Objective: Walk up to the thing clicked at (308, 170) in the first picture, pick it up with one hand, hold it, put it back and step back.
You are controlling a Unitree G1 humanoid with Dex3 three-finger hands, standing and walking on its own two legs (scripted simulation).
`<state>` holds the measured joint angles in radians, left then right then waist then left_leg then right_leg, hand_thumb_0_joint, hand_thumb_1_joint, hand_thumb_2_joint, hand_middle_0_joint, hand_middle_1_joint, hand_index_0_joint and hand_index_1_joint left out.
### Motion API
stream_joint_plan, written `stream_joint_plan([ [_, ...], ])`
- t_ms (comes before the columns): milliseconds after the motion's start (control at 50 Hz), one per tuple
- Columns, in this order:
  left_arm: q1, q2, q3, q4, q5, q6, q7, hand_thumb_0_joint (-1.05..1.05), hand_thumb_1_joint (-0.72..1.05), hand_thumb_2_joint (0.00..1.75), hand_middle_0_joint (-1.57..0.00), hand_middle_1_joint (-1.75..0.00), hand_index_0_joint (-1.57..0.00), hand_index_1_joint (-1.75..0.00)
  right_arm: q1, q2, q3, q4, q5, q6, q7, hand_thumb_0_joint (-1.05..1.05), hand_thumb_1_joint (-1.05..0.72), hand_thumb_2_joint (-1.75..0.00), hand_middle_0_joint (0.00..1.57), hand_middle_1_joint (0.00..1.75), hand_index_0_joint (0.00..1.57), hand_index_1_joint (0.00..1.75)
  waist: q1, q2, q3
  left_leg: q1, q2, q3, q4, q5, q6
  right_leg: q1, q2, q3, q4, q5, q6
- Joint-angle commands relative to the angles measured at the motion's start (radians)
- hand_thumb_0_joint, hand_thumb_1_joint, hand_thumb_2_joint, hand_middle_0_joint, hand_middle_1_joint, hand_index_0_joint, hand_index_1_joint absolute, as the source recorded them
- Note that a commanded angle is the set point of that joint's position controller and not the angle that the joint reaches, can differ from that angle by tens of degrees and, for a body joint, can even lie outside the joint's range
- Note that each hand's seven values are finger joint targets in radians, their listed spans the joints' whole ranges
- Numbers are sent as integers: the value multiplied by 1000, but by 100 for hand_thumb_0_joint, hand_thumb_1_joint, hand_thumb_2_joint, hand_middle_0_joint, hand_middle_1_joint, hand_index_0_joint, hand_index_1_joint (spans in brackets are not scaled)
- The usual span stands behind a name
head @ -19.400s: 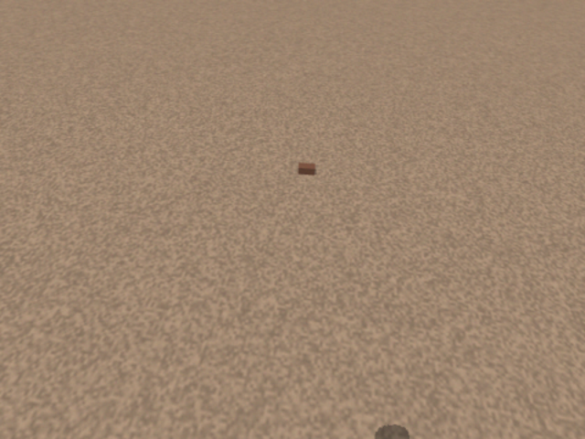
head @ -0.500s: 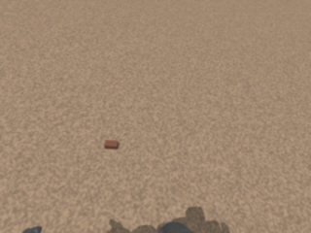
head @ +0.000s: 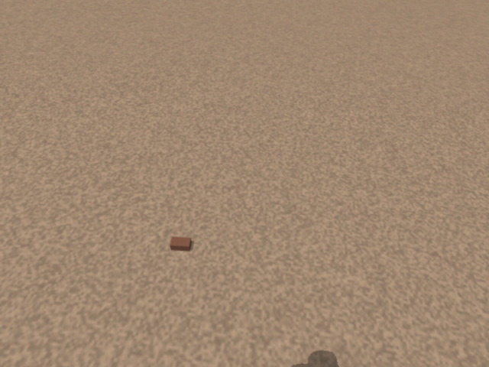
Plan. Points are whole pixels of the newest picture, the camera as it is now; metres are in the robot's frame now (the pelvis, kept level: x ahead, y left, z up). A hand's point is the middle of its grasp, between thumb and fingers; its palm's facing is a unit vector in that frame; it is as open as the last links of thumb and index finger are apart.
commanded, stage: walk up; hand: left
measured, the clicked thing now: (180, 243) +0.77 +0.22 -0.75
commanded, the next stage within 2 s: stand in 0.34 s
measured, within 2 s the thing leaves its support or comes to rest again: neither
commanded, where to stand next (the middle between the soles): +0.37 +0.00 m, yaw -2 degrees
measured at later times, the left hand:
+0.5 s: hand out of the picture +0.11 +0.25 -0.15, palm faces -0.02 -0.94 -0.33, open 7.4 cm
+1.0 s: hand out of the picture +0.07 +0.25 -0.15, palm faces -0.04 -0.94 -0.35, open 7.4 cm
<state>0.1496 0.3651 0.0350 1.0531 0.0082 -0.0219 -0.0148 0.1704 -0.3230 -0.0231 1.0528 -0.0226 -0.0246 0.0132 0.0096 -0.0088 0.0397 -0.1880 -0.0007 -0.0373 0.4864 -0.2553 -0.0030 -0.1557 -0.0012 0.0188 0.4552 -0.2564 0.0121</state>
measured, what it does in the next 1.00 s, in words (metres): stands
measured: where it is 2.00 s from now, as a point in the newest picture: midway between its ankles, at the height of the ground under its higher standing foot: outside the picture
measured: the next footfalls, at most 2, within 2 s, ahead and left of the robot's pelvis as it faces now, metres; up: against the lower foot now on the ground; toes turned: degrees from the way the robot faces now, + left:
right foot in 2.00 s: +0.32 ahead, -0.09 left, +0.00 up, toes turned -5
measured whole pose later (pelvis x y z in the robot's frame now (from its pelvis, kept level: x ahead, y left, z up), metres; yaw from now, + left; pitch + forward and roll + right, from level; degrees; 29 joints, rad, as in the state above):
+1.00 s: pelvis -0.01 -0.01 +0.01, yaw -1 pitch -3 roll +0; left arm 0.12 0.35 -0.01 1.13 0.01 -0.02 -0.01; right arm 0.11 -0.35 -0.01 1.15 -0.01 -0.01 0.01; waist -0.01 0.00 0.05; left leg -0.11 0.00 -0.03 0.32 -0.15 -0.01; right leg -0.10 0.00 0.03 0.33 -0.17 0.01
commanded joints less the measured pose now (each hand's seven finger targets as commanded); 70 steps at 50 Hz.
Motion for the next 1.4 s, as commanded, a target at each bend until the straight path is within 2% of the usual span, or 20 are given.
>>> stream_joint_plan([
  [0, -69, 211, 42, -54, -5, -27, 20, 0, 90, 90, -20, -30, -20, -30, -81, -230, -48, -67, 9, -26, -20, 0, -90, -90, 20, 30, 20, 30, 2, 21, -85, 13, 103, -83, -86, 254, 41, 66, -100, 84, -78, 241, -51],
  [100, -96, 209, 39, -44, -4, -23, 24, 0, 90, 90, -20, -30, -20, -30, -108, -221, -49, -52, 7, -17, -21, 0, -90, -90, 20, 30, 20, 30, -1, 4, -60, 22, 95, -67, -96, 217, 36, 47, -106, 86, -99, 227, -51],
  [200, -113, 206, 40, -33, -1, -23, 26, 0, 90, 90, -20, -30, -20, -30, -123, -215, -48, -40, 6, -16, -20, 0, -90, -90, 20, 30, 20, 30, -2, -1, -87, 45, 103, -61, -105, 273, 35, 80, -106, 76, -99, 276, -45],
  [300, -129, 205, 39, -32, 0, -20, 25, 0, 90, 90, -20, -30, -20, -30, -142, -214, -46, -32, 3, -13, -20, 0, -90, -90, 20, 30, 20, 30, -3, 11, -75, 58, 106, -58, -125, 248, 32, 59, -101, 77, -110, 247, -44],
  [340, -133, 183, 20, -19, -5, -17, 24, 0, 90, 90, -20, -30, -20, -30, -147, -234, -40, -29, 14, -17, -22, 0, -90, -90, 20, 30, 20, 30, -11, 40, -101, 111, 129, -78, -152, 393, 26, 81, -115, 85, -113, 344, -31],
  [400, -123, 191, 18, -9, -4, -16, 26, 0, 90, 90, -20, -30, -20, -30, -153, -236, -38, -18, 17, -15, -24, 0, -90, -90, 20, 30, 20, 30, -9, 38, -129, 153, 135, -72, -154, 457, 25, 101, -112, 73, -115, 384, -28],
  [500, -130, 197, 11, 6, -1, -14, 25, 0, 90, 90, -20, -30, -20, -30, -162, -231, -33, -5, 18, -9, -23, 0, -90, -90, 20, 30, 20, 30, -12, 8, -90, 122, 124, -68, -191, 317, 18, 88, -113, 80, -155, 277, -27],
  [540, -129, 194, 7, 11, -2, -14, 24, 0, 90, 90, -20, -30, -20, -30, -156, -234, -31, 3, 18, -8, -20, 0, -90, -90, 20, 30, 20, 30, -15, 13, -84, 115, 124, -69, -200, 287, 16, 82, -113, 82, -165, 248, -28],
  [640, -118, 198, 2, 13, -1, -18, 25, 0, 90, 90, -20, -30, -20, -30, -155, -239, -28, 11, 18, -8, -18, 0, -90, -90, 20, 30, 20, 30, -14, 13, -100, 128, 124, -65, -196, 303, 19, 89, -121, 86, -170, 287, -29],
  [720, -116, 203, 2, 12, -1, -16, 24, 0, 90, 90, -20, -30, -20, -30, -151, -243, -26, 19, 17, -8, -18, 0, -90, -90, 20, 30, 20, 30, -14, 14, -80, 122, 125, -67, -205, 242, 18, 64, -119, 92, -179, 224, -30],
  [760, -110, 202, 0, 17, -1, -14, 23, 0, 90, 90, -20, -30, -20, -30, -142, -241, -24, 24, 16, -5, -17, 0, -90, -90, 20, 30, 20, 30, -14, 13, -46, 89, 122, -71, -225, 175, 17, 48, -114, 94, -194, 151, -29],
  [860, -106, 207, 1, 15, -1, -15, 22, 0, 90, 90, -20, -30, -20, -30, -124, -239, -22, 28, 14, -5, -13, 0, -90, -90, 20, 30, 20, 30, -18, 3, -32, 81, 116, -73, -231, 111, 19, 19, -115, 103, -206, 92, -30],
  [900, -90, 206, -1, 14, 0, -15, 20, 0, 90, 90, -20, -30, -20, -30, -134, -246, -26, 28, 14, -6, -12, 0, -90, -90, 20, 30, 20, 30, -11, 21, -58, 104, 122, -75, -223, 132, 22, 24, -117, 105, -201, 118, -32],
  [1080, -80, 214, -2, 11, 0, -13, 20, 0, 90, 90, -20, -30, -20, -30, -102, -246, -25, 35, 11, -3, -11, 0, -90, -90, 20, 30, 20, 30, -15, 6, -16, 62, 115, -80, -231, 67, 22, -3, -111, 115, -210, 23, -33],
  [1280, -64, 211, -6, 5, 0, -14, 21, 0, 90, 90, -20, -30, -20, -30, -85, -246, -21, 35, 13, -2, -11, 0, -90, -90, 20, 30, 20, 30, -16, 8, -36, 59, 115, -80, -219, 108, 23, 13, -110, 106, -192, 85, -34],
  [1300, -63, 212, -7, 7, -2, -13, 21, 0, 90, 90, -20, -30, -20, -30, -94, -241, -19, 35, 15, -2, -11, 0, -90, -90, 20, 30, 20, 30, -13, 2, -27, 61, 116, -83, -221, 110, 23, 7, -109, 105, -192, 73, -34],
  [1320, 16, 276, 48, -27, 10, -21, 1, 0, 90, 90, -20, -30, -20, -30, -27, -318, -69, -15, -4, -11, 11, 0, -90, -90, 20, 30, 20, 30, -11, 25, -120, 74, 74, -79, -151, -352, 84, 27, -52, 103, -141, -329, -74],
  [1340, 42, 283, 57, -16, 18, -20, -6, 0, 90, 90, -20, -30, -20, -30, -24, -324, -78, -19, -13, -8, 20, 0, -90, -90, 20, 30, 20, 30, 3, 41, -38, -32, 75, -104, -141, -507, 89, -23, -64, 143, -123, -477, -89],
  [1360, 37, 276, 64, -32, 23, -22, -10, 0, 90, 90, -20, -30, -20, -30, -51, -309, -80, -41, -16, -7, 23, 0, -90, -90, 20, 30, 20, 30, 10, 36, 34, -125, 82, -119, -122, -484, 92, -50, -84, 179, -112, -483, -106],
  [1380, 59, 261, 68, -39, 23, -25, -10, 0, 90, 90, -20, -30, -20, -30, -81, -277, -78, -66, -15, -9, 25, 0, -90, -90, 20, 30, 20, 30, 28, 7, 87, -204, 79, -109, -76, -397, 86, -25, -110, 223, -125, -449, -128],
])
